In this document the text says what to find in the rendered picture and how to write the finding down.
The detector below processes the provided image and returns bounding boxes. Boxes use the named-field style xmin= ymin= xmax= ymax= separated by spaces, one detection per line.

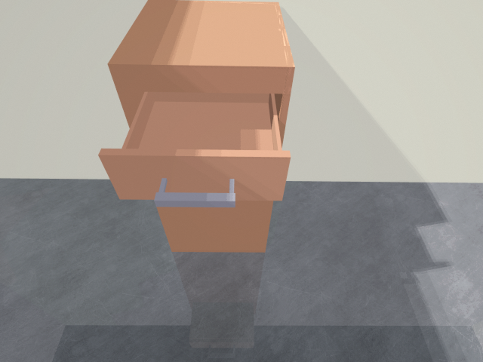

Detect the handle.
xmin=154 ymin=178 xmax=235 ymax=207

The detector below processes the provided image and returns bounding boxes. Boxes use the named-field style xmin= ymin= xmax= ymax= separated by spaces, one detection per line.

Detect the cabinet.
xmin=108 ymin=0 xmax=295 ymax=253

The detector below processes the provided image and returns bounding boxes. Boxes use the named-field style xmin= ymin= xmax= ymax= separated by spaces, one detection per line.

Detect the drawer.
xmin=98 ymin=92 xmax=291 ymax=201

